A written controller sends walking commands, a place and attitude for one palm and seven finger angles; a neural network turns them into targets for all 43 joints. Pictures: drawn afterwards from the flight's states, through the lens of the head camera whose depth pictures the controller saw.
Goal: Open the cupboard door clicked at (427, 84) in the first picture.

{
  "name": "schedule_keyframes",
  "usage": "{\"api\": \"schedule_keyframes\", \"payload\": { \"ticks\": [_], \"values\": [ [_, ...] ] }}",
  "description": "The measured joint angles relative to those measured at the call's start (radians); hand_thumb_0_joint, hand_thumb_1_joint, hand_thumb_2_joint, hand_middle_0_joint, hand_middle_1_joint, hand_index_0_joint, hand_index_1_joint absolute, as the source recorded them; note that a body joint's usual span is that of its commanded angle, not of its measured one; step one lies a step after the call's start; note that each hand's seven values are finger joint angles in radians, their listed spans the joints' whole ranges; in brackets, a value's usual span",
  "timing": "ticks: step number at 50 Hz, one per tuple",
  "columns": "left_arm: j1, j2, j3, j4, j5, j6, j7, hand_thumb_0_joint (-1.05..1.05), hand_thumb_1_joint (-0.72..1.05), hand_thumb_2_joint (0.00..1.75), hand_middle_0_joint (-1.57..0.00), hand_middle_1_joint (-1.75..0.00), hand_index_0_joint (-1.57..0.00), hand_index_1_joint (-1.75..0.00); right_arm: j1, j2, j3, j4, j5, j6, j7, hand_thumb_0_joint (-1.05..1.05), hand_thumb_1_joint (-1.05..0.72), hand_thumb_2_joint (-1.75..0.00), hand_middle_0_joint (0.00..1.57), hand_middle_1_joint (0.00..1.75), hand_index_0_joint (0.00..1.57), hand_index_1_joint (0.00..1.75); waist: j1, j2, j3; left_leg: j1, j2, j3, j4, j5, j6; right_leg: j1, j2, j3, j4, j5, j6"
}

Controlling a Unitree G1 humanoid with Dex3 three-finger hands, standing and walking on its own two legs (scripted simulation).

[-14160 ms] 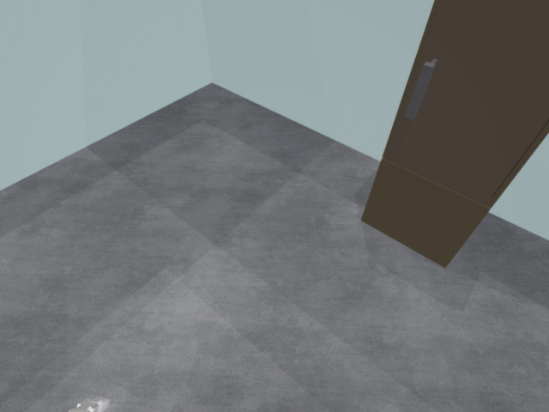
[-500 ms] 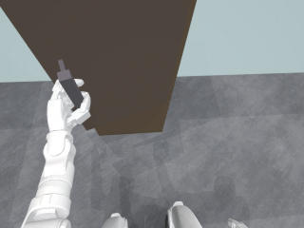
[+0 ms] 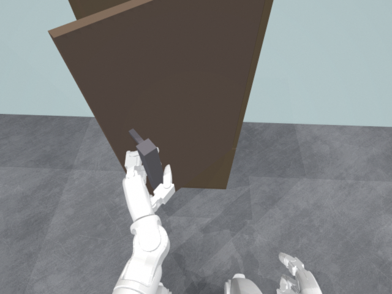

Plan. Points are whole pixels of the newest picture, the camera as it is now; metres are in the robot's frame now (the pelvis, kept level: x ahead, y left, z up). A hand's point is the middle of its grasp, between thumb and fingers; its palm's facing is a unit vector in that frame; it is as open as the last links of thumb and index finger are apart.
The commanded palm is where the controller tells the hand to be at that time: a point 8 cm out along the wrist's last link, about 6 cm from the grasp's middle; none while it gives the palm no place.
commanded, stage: pull the door open along its arc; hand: left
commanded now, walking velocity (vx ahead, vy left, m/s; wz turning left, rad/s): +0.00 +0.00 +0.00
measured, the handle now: (147, 162) +0.37 +0.12 +0.03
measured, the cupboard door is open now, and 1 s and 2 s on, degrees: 43 48 49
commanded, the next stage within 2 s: open thumb and fingers to let go in 0.04 s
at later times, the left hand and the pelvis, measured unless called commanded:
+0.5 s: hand (177, 187) +0.32 +0.05 +0.04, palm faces +0.38 -0.92 -0.04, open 9.4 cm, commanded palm +0.27 +0.09 +0.03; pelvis -0.03 -0.02 -0.01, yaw +2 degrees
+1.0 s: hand (178, 188) +0.31 +0.05 +0.04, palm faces +0.34 -0.94 -0.03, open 14.8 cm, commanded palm +0.27 +0.09 +0.03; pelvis -0.04 +0.00 -0.01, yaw +1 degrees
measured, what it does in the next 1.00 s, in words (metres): stands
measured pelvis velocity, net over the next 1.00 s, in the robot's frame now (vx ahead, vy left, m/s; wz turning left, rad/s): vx -0.04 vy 0.00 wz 0.02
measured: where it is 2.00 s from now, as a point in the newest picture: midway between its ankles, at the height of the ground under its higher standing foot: outside the picture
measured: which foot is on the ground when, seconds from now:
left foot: down 0.00-1.00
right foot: down 0.00-1.00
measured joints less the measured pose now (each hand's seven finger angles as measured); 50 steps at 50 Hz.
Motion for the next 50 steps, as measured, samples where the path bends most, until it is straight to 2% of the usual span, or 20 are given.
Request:
{"api": "schedule_keyframes", "payload": {
  "ticks": [4,8,17,22,32,39,44,50],
  "values": [
    [0.034,0.006,-0.053,-0.028,0.023,0.011,0.018,0.02,0.61,0.68,-0.25,-1.28,-0.28,-1.3,-0.001,-0.004,-0.005,0.012,-0.004,-0.018,-0.002,0.01,-0.9,-0.9,0.2,0.3,0.2,0.29,0.0,0.001,0.0,0.0,0.001,-0.006,0.004,0.002,-0.007,-0.001,0.0,-0.006,0.011,-0.004,-0.008],
    [0.042,0.011,-0.081,-0.037,0.026,0.023,0.03,0.02,0.61,0.68,-0.25,-1.29,-0.28,-1.3,-0.012,-0.007,-0.004,0.021,-0.003,-0.035,-0.008,0.01,-0.9,-0.9,0.2,0.3,0.2,0.29,-0.002,0.005,0.003,-0.001,0.0,-0.014,0.007,0.006,-0.014,-0.002,-0.001,-0.013,0.02,-0.006,-0.015],
    [-0.076,-0.005,-0.03,0.057,0.018,-0.002,0.048,0.02,0.53,0.72,-0.32,-1.3,-0.33,-1.31,-0.052,-0.017,-0.004,0.052,-0.007,-0.044,-0.032,0.01,-0.9,-0.9,0.2,0.3,0.2,0.29,0.013,0.009,0.012,-0.029,-0.009,-0.026,0.024,0.024,-0.022,-0.03,-0.011,-0.022,0.048,0.0,-0.026],
    [-0.125,-0.01,-0.013,0.11,0.011,-0.01,0.045,0.01,0.35,0.65,-0.34,-1.28,-0.34,-1.29,-0.053,-0.021,-0.002,0.056,-0.006,-0.043,-0.036,0.01,-0.9,-0.9,0.2,0.3,0.2,0.29,0.016,0.01,0.013,-0.037,-0.014,-0.026,0.024,0.037,-0.021,-0.039,-0.015,-0.021,0.051,0.01,-0.028],
    [-0.183,-0.004,0.012,0.18,0.001,-0.036,0.048,0.0,-0.22,0.41,-0.31,-1.22,-0.32,-1.22,-0.037,-0.028,-0.001,0.064,-0.005,-0.037,-0.042,0.01,-0.9,-0.9,0.2,0.3,0.2,0.29,0.003,0.008,0.015,-0.046,-0.015,-0.02,0.024,0.051,-0.016,-0.048,-0.015,-0.015,0.047,0.029,-0.026],
    [-0.205,-0.015,0.01,0.206,0.014,-0.047,0.073,-0.01,-0.42,0.33,-0.29,-1.05,-0.27,-1.05,-0.023,-0.032,-0.004,0.071,-0.009,-0.034,-0.04,0.01,-0.9,-0.9,0.2,0.3,0.2,0.29,-0.001,0.006,0.015,-0.056,-0.017,-0.014,0.032,0.052,-0.011,-0.057,-0.016,-0.007,0.045,0.038,-0.018],
    [-0.204,-0.018,0.002,0.206,0.019,-0.042,0.072,-0.01,-0.47,0.31,-0.28,-0.86,-0.25,-0.87,-0.018,-0.026,-0.003,0.071,-0.01,-0.03,-0.038,0.01,-0.9,-0.9,0.2,0.3,0.2,0.29,-0.001,0.005,0.015,-0.057,-0.017,-0.009,0.032,0.053,-0.007,-0.056,-0.015,-0.002,0.039,0.044,-0.013],
    [-0.196,-0.017,-0.015,0.199,0.017,-0.034,0.062,-0.01,-0.49,0.3,-0.36,-0.67,-0.31,-0.74,-0.019,-0.02,0.003,0.068,-0.011,-0.032,-0.033,0.01,-0.9,-0.9,0.2,0.3,0.2,0.29,0.002,0.007,0.013,-0.056,-0.019,-0.007,0.035,0.051,0.0,-0.051,-0.017,0.0,0.033,0.047,-0.006]
  ]
}}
